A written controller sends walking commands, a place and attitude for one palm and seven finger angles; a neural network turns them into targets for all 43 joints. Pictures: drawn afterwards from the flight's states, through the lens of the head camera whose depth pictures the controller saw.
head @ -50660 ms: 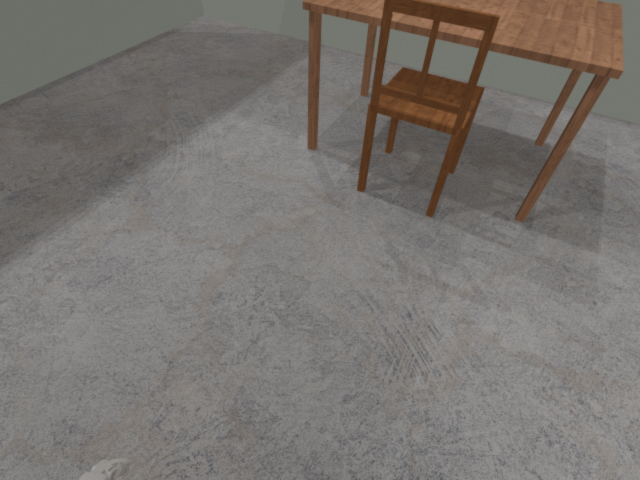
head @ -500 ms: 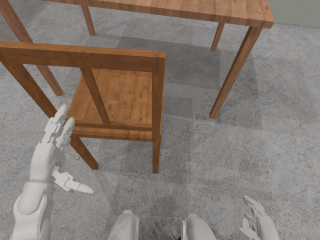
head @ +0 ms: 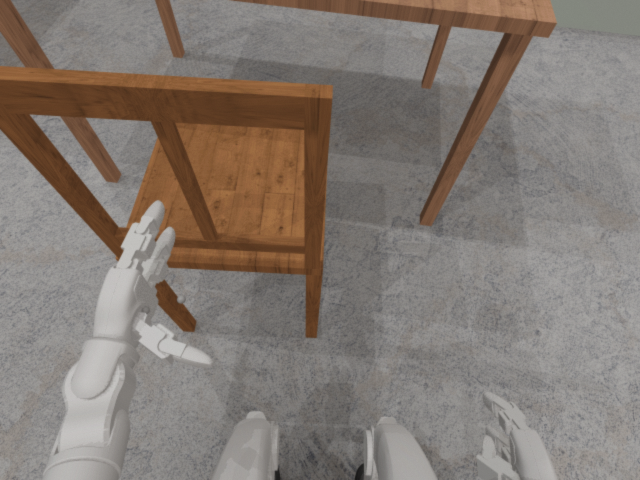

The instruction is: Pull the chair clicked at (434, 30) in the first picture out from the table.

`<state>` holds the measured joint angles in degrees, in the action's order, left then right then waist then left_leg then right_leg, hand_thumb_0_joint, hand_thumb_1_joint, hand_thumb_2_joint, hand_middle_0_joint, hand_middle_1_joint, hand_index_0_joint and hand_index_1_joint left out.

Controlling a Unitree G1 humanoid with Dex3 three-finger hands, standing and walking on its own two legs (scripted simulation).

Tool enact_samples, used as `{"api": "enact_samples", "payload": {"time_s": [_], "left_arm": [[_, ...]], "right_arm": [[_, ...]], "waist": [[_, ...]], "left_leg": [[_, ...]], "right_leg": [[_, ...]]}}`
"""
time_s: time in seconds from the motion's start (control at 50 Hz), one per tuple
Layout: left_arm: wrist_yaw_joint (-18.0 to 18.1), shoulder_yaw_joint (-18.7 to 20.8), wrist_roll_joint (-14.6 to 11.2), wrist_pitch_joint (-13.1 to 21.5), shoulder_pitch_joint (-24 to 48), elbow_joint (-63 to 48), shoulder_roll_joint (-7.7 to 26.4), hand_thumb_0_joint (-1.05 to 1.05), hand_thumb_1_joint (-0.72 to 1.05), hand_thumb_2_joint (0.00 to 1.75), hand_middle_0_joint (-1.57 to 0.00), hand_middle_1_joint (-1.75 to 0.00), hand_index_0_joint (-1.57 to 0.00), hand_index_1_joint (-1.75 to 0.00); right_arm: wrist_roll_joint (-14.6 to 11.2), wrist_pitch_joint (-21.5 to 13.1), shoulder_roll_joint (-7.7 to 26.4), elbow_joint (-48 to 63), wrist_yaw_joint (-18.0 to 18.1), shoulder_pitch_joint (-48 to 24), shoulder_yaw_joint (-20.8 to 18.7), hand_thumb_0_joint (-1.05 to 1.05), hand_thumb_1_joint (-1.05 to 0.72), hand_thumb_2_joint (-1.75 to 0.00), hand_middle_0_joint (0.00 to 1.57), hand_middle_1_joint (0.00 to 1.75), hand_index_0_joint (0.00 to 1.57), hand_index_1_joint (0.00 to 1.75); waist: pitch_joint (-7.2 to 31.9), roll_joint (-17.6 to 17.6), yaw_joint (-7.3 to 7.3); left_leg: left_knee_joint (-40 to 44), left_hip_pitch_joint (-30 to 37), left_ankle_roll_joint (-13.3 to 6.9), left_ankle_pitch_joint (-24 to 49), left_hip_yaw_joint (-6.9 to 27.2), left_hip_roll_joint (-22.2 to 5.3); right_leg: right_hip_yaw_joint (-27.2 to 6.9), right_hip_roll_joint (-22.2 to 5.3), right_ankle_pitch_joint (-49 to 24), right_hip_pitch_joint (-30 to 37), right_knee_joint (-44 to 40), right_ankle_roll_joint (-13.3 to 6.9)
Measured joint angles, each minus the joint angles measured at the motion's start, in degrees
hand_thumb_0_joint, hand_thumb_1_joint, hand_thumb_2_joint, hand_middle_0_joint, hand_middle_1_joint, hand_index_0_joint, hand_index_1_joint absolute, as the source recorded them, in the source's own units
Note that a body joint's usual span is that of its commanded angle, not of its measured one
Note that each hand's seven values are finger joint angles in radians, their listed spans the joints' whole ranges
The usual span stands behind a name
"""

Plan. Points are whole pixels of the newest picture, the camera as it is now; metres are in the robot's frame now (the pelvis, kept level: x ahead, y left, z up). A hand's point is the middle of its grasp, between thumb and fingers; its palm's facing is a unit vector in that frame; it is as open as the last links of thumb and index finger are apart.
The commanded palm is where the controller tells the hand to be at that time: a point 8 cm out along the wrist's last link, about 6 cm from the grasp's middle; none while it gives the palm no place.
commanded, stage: aim the fingers beside a spindle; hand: left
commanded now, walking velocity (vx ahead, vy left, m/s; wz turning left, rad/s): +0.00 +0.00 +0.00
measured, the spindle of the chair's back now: (191, 188) +0.49 +0.19 +0.02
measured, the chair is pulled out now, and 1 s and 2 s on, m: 0.28 0.28 0.28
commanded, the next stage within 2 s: none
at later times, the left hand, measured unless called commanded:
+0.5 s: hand (182, 279) +0.34 +0.17 +0.03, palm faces -0.01 -1.00 -0.08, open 16.9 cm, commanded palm +0.32 +0.23 +0.02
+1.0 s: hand (179, 293) +0.33 +0.18 +0.01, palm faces -0.05 -1.00 -0.04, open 16.9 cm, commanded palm +0.31 +0.23 +0.02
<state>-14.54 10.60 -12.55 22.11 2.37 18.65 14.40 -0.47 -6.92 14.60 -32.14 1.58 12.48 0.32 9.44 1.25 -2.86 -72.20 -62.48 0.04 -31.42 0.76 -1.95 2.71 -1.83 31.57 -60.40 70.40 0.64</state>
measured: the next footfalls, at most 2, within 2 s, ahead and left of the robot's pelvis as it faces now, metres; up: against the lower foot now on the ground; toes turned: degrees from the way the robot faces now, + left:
none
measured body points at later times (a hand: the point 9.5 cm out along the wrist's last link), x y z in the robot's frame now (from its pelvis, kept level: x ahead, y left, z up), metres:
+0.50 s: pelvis +0.00 -0.01 -0.01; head +0.11 -0.01 +0.43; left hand +0.34 +0.23 +0.04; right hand +0.14 -0.27 -0.11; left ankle +0.02 +0.12 -0.63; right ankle +0.02 -0.13 -0.63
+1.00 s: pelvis +0.00 -0.01 -0.01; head +0.11 +0.00 +0.43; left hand +0.33 +0.24 +0.02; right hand +0.15 -0.26 -0.11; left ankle +0.02 +0.12 -0.63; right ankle +0.02 -0.13 -0.63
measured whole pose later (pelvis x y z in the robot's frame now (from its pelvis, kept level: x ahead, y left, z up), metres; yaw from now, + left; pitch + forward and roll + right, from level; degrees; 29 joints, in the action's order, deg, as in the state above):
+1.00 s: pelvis +0.00 -0.01 -0.01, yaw +0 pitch +23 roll -2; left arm -15.9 12.4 -13.9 23.8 6.7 24.3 16.3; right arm -0.9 -5.0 15.0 -32.6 1.5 11.8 0.1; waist 9.4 1.4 -2.9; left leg -73.9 -64.9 0.7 -31.7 1.8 -2.2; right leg 3.5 -1.5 32.1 -62.6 72.2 -0.1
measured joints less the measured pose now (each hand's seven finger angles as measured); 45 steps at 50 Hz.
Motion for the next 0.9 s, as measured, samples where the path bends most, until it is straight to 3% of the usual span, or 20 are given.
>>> {"api": "enact_samples", "payload": {"time_s": [0.16,0.34,0.48,0.58,0.66,0.76,0.9], "left_arm": [[2.5,0.4,0.9,3.6,1.9,-0.5,0.2,-0.02,-0.50,0.30,-0.06,-0.08,-0.06,-0.08],[1.4,0.5,1.0,1.1,5.3,4.4,0.2,-0.01,-0.50,0.30,-0.06,-0.08,-0.06,-0.08],[2.8,1.9,1.0,3.5,3.9,1.5,0.8,-0.02,-0.50,0.30,-0.06,-0.08,-0.06,-0.08],[1.0,2.8,0.1,2.4,6.5,6.9,2.1,-0.01,-0.50,0.30,-0.06,-0.08,-0.06,-0.08],[-0.6,1.6,-0.5,1.4,5.0,6.1,1.2,-0.01,-0.50,0.30,-0.06,-0.08,-0.06,-0.08],[0.7,0.7,0.4,3.4,1.6,0.7,-0.3,-0.02,-0.50,0.30,-0.06,-0.08,-0.06,-0.08],[1.1,4.0,0.0,3.8,4.3,5.0,2.5,-0.01,-0.50,0.30,-0.06,-0.08,-0.06,-0.08]], "right_arm": [[0.5,0.7,-0.2,-0.8,-0.2,-0.3,-0.2,0.01,-0.91,-0.89,0.20,0.30,0.20,0.30],[0.1,2.1,0.0,-0.4,-0.3,-0.8,-0.2,0.01,-0.91,-0.89,0.20,0.30,0.20,0.30],[0.2,2.5,-0.3,-0.8,-0.1,-0.2,-0.2,0.01,-0.91,-0.89,0.20,0.30,0.20,0.30],[-0.4,2.7,0.3,-1.0,-0.1,-0.1,0.1,0.01,-0.91,-0.89,0.20,0.30,0.20,0.30],[-0.4,2.4,0.6,-0.5,0.0,-0.2,-0.4,0.01,-0.91,-0.89,0.20,0.30,0.20,0.30],[0.0,2.0,0.3,-0.5,0.1,-0.4,-0.8,0.01,-0.91,-0.89,0.20,0.30,0.20,0.30],[-0.1,2.5,0.0,-0.6,-0.3,-0.7,0.0,0.01,-0.91,-0.89,0.20,0.30,0.20,0.30]], "waist": [[-0.1,-0.2,-0.06],[-0.3,0.0,-0.53],[-0.1,-0.1,-0.27],[0.6,0.0,-0.23],[0.1,0.1,-0.44],[-0.4,-0.3,-0.48],[0.4,-0.4,-0.31]], "left_leg": [[-1.0,-1.3,0.3,-0.2,0.2,-0.1],[-2.2,-3.1,0.6,-0.3,0.2,-0.3],[-1.1,-1.7,0.8,-0.1,0.1,-0.5],[-1.3,-2.2,1.0,-0.1,0.7,-0.4],[-1.5,-2.4,1.0,-0.3,0.6,-0.5],[-0.8,-1.3,0.9,-0.2,0.2,-0.6],[-1.1,-1.5,1.0,-0.2,0.6,-0.5]], "right_leg": [[0.1,0.1,0.3,-1.4,1.2,-0.3],[0.1,0.3,0.6,-3.4,2.8,-0.6],[0.0,0.5,0.5,-2.3,1.9,-0.9],[0.5,0.4,0.7,-2.5,2.1,-1.1],[0.5,0.5,0.7,-2.7,2.1,-1.0],[0.1,0.6,0.5,-1.8,1.5,-0.9],[0.5,0.5,0.6,-1.8,1.7,-1.0]]}}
